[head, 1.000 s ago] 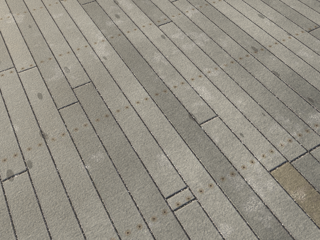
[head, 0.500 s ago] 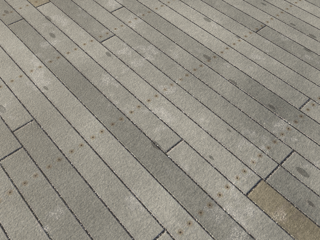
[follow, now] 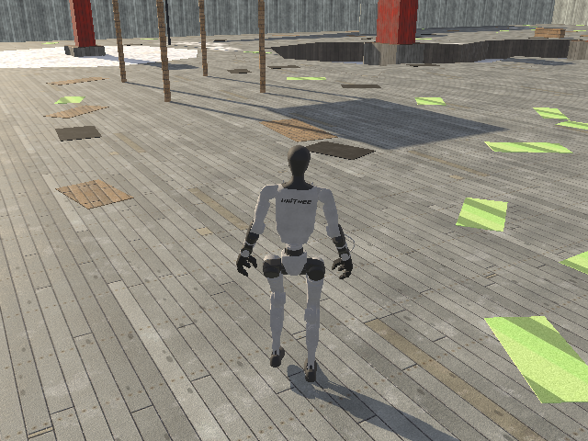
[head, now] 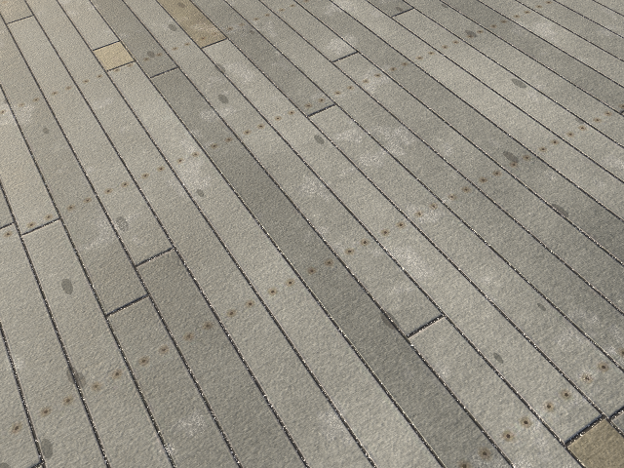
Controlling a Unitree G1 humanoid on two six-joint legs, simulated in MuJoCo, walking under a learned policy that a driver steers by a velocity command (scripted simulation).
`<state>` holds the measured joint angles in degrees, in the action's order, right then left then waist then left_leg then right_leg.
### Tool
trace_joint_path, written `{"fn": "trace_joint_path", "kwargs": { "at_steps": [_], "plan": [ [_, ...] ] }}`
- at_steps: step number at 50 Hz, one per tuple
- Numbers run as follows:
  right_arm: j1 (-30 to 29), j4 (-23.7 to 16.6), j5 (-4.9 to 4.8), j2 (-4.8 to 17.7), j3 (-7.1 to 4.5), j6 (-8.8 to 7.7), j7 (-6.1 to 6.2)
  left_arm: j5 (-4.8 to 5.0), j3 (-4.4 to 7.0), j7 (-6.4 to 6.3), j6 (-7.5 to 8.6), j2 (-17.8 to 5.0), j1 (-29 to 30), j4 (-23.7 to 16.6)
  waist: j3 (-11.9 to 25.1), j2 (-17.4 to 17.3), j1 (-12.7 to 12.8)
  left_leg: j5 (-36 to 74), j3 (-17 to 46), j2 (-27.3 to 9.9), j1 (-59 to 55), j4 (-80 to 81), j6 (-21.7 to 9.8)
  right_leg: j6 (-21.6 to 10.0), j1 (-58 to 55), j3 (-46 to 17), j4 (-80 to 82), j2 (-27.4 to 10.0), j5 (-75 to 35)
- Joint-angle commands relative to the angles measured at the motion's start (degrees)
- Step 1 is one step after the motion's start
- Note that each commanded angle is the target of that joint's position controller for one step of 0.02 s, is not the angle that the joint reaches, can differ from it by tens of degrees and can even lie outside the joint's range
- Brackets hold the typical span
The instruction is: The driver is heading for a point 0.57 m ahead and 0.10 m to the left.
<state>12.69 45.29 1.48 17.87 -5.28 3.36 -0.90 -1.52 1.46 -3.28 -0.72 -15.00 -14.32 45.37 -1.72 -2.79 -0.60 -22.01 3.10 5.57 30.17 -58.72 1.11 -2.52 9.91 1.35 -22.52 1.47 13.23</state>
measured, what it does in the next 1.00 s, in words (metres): walks ahead, turning left: left foot, then right foot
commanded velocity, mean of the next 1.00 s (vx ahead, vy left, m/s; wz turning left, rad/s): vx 0.22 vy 0.00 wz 0.34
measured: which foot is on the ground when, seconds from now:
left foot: up 0.00-0.26, down 0.28-0.78, up 0.80-1.00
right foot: down 0.00-0.28, up 0.30-0.76, down 0.78-1.00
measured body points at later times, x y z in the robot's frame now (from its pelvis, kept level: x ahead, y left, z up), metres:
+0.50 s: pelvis +0.00 +0.05 +0.00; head +0.01 +0.08 +0.45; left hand +0.02 +0.34 -0.13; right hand +0.18 -0.20 -0.10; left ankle -0.04 +0.11 -0.74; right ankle +0.05 -0.09 -0.68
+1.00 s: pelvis +0.19 +0.05 +0.00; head +0.21 +0.04 +0.45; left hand +0.13 +0.32 -0.12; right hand +0.36 -0.17 -0.13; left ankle +0.16 +0.19 -0.67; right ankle +0.18 -0.03 -0.74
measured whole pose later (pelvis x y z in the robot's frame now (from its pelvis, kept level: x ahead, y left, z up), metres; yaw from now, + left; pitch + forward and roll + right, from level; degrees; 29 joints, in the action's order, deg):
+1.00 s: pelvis +0.19 +0.05 +0.00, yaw +19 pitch +1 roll +0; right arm 15.4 46.8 2.5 17.1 -2.2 -1.7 -2.6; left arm -0.7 1.7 0.9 4.4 -13.3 -21.3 48.4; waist -0.4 -3.4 0.4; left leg -13.4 0.6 -2.3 30.4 -58.4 -2.8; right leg -4.0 5.0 2.0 -16.2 3.4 12.1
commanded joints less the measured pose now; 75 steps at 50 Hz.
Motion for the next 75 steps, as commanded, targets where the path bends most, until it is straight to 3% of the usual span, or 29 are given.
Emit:
{"fn": "trace_joint_path", "kwargs": {
  "at_steps": [1,6,12,13,14,15,16,17,18,20,24,34,36,38,39,40,41,42,45,52,58,61,63,64,65,66,67,70,75],
  "plan": [
    [1.11,-3.0,-0.11,3.83,-0.62,0.56,-0.83,-0.04,1.42,0.15,1.09,-6.51,2.37,-4.9,1.32,10.06,-0.09,-0.98,-1.91,-2.94,4.14,-4.43,1.9,-9.32,-5.55,-6.8,4.33,-13.71,-27.99],
    [-4.12,-6.4,-0.89,2.44,0.52,1.14,-2.11,-0.15,2.88,1.03,0.75,-9.71,-1.97,-3.73,2.45,11.91,3.36,-4.58,-4.48,-4.29,-0.73,9.35,1.76,-9.53,-10.57,-4.95,1.07,-16.59,-31.5],
    [-1.95,-7.77,-1.22,2.46,0.66,0.32,-1.46,0.64,4.04,2.3,0.47,-11.63,0.84,-3.78,4.07,12.67,0.78,2.25,-9.02,-2.63,-14.79,29.03,-1.92,-5.7,-5.06,-0.34,-6.94,-16.87,-29.02],
    [-0.27,-7.39,-0.52,3.13,0.56,-0.39,-0.94,0.84,4.12,2.29,0.41,-11.39,0.2,-3.37,4.8,9.37,-0.76,10.67,-6.78,-2.87,-20.61,37.32,-2.79,-2.61,-1.06,2.0,-11.86,-15.67,-22.16],
    [2.39,-7.22,0.45,8.5,-0.66,-1.37,-0.34,0.47,3.6,2.42,0.22,-9.05,-1.19,-4.33,6.37,-2.37,-1.25,18.42,8.26,-13.1,-30.11,42.08,-5.19,1.39,10.47,6.2,-24.89,-11.54,-5.22],
    [4.53,-7.88,-0.55,17.05,-2.55,-1.85,-0.39,0.03,2.05,2.06,-0.41,-4.14,1.71,-8.66,4.94,-13.88,-1.38,46.66,27.81,-28.32,-31.75,40.07,-14.7,4.47,25.31,5.86,-33.37,-0.96,24.61],
    [8.95,-6.56,-1.51,14.92,-2.76,-1.81,-0.22,-0.34,2.28,1.47,-1.19,-6.54,4.32,-8.38,7.04,-6.6,-4.92,47.54,24.89,-28.31,-31.59,38.73,-19.89,4.47,24.98,-1.64,-41.48,-2.78,24.87],
    [5.45,-6.66,-1.49,11.16,-1.52,-1.56,0.12,0.51,2.5,1.73,-1.41,-6.93,4.04,-7.68,3.44,-4.41,-2.4,42.65,19.56,-24.43,-28.66,39.0,-19.12,4.29,25.75,-2.93,-43.43,-3.69,20.09],
    [1.49,-7.1,-1.23,8.59,-0.76,-1.11,0.39,0.64,2.76,2.26,-0.97,-7.72,3.31,-6.87,1.55,-3.04,-0.44,28.56,16.03,-19.45,-25.71,41.3,-16.22,4.05,24.94,-3.81,-40.5,-4.85,14.5],
    [-1.02,-7.78,-1.19,6.31,0.02,-0.98,0.68,-0.89,3.38,3.51,-0.63,-9.44,2.11,-5.93,1.81,-5.61,0.33,9.97,14.66,-14.57,-24.94,45.39,-13.91,4.2,23.91,-2.57,-38.23,-4.49,7.85],
    [3.63,-5.66,-0.75,6.46,0.21,-2.79,0.09,-0.88,2.89,5.2,-0.15,-7.22,3.33,-5.3,-0.07,-3.55,-0.84,-0.69,16.43,-14.64,-26.27,50.04,-14.28,4.66,25.75,-1.51,-31.88,-4.17,2.68],
    [9.93,-1.49,-0.25,7.89,0.32,-5.94,0.15,-0.22,1.92,5.33,2.38,-5.63,10.51,-7.05,-3.58,-2.68,-3.73,-0.58,17.33,-16.99,-24.38,49.42,-15.16,2.45,19.81,-0.14,-13.15,-3.31,1.99],
    [9.29,-1.15,-0.39,8.16,0.31,-6.27,0.11,-0.02,1.87,5.07,2.92,-5.49,9.05,-7.14,-3.81,-2.36,-2.35,1.86,17.34,-17.19,-21.55,47.88,-14.54,1.15,13.93,0.48,-10.01,-2.53,2.3],
    [7.59,-0.87,-0.83,7.53,0.63,-6.49,0.27,-0.23,2.1,4.34,3.77,-5.46,1.49,-4.87,-2.43,-0.3,2.41,8.73,14.59,-14.79,-15.17,41.97,-12.15,-0.01,-0.48,1.16,-3.07,-0.74,-0.22],
    [6.9,-1.13,-0.68,5.48,1.33,-6.98,0.33,-0.47,2.89,3.5,4.48,-7.64,-5.62,-2.78,1.04,3.09,5.73,14.07,11.13,-11.48,-10.23,33.04,-10.22,-1.16,-11.6,-3.19,-0.8,-3.33,1.95],
    [5.61,-3.52,-1.63,0.79,2.77,-7.5,0.1,-1.45,4.25,2.73,5.01,-13.89,-13.05,-2.15,6.61,14.46,8.89,8.27,2.79,-4.17,-0.46,14.37,-6.92,-5.67,-22.25,-22.73,7.13,-16.95,17.29],
    [6.0,-4.16,-0.62,3.17,2.16,-7.24,0.43,-0.73,5.2,3.11,4.65,-17.15,-15.59,-0.42,5.34,17.54,7.68,-8.61,-0.05,0.96,8.73,3.08,-6.21,-9.9,-20.65,-40.55,13.17,-24.51,25.11],
    [6.04,-2.92,0.35,5.39,1.51,-6.7,0.42,-0.1,4.05,3.57,4.36,-12.44,-11.8,-0.78,0.61,8.74,4.63,-5.7,3.62,-2.94,10.44,-3.14,-7.11,-10.26,-15.78,-37.23,12.28,-23.06,28.07],
    [5.51,-1.44,0.63,3.59,1.94,-6.26,-1.31,0.36,2.06,3.9,4.98,-5.93,-4.05,-2.1,-2.3,7.38,0.64,4.59,0.68,-8.2,7.59,-1.32,-5.98,-7.41,-7.97,-21.56,14.54,-15.58,10.97],
    [-5.03,-3.89,1.08,1.35,3.12,-5.34,-2.01,1.36,1.84,4.11,6.28,-5.72,-9.96,2.8,-2.78,6.8,1.72,14.3,-4.98,-10.08,11.83,5.5,-1.47,-8.85,-8.87,-8.31,15.77,-11.22,-19.54],
    [-14.01,-6.54,0.32,0.41,4.14,-5.56,-1.95,1.02,1.98,3.76,6.24,-7.08,-12.53,5.98,-4.04,7.56,3.13,20.43,-7.48,-7.85,3.04,23.37,-3.36,-7.6,-9.64,-5.05,14.96,-12.13,-27.36],
    [-10.29,-5.41,0.5,1.93,3.46,-5.87,-1.1,0.75,2.13,3.26,5.96,-8.13,-11.14,6.92,-2.17,7.63,0.43,16.06,-7.68,-5.53,-3.43,26.68,-6.31,-6.22,-14.08,-4.29,8.27,-13.8,-42.31],
    [3.74,-0.83,0.99,4.14,2.16,-6.79,0.04,0.68,2.11,3.13,5.37,-8.59,-10.48,7.41,5.88,5.83,-5.74,15.19,-7.83,-3.14,-21.2,31.24,-8.68,-4.5,-11.55,-2.95,-9.82,-11.12,-48.81],
    [13.0,1.01,2.3,7.9,1.04,-7.32,0.88,1.06,1.47,3.28,5.39,-6.8,-10.98,6.15,12.67,1.47,-8.77,8.64,2.28,-13.18,-35.88,32.31,-10.81,-3.91,-1.0,-1.74,-25.47,-8.45,-31.93],
    [14.91,1.21,3.16,13.58,-0.42,-7.17,1.13,3.11,-0.08,3.56,5.17,0.77,-19.11,5.15,20.68,-12.74,-4.63,9.03,30.15,-31.45,-50.88,36.5,-18.21,-1.11,18.78,1.33,-47.54,2.13,11.35],
    [12.04,0.9,0.28,10.12,0.06,-6.7,0.79,1.44,1.71,2.82,4.72,-6.55,-15.82,6.63,18.42,-4.39,-5.05,15.34,34.96,-30.19,-44.91,40.83,-18.4,-1.74,22.03,-5.56,-52.66,2.0,15.52],
    [5.99,0.54,-0.36,6.8,1.04,-6.92,0.84,1.5,2.01,2.81,4.72,-6.39,-11.49,5.57,9.32,-1.53,-2.44,25.36,23.07,-27.91,-36.55,40.5,-17.37,-1.76,22.56,-6.3,-52.27,-0.56,11.2],
    [2.18,2.04,-0.74,0.13,3.03,-8.2,0.83,0.26,1.49,3.22,3.46,-3.38,-9.99,6.21,3.26,-1.39,1.38,49.53,5.62,-20.94,-23.45,42.35,-13.38,-0.45,16.06,-5.15,-44.51,-3.78,8.17],
    [2.89,4.66,-0.68,1.68,3.28,-9.05,0.91,-0.19,1.06,3.72,1.27,-0.89,-8.95,7.13,4.14,-1.66,3.73,59.3,-2.77,-18.14,-20.26,43.55,-13.22,1.51,13.34,-2.85,-35.23,-2.3,2.6]
  ]
}}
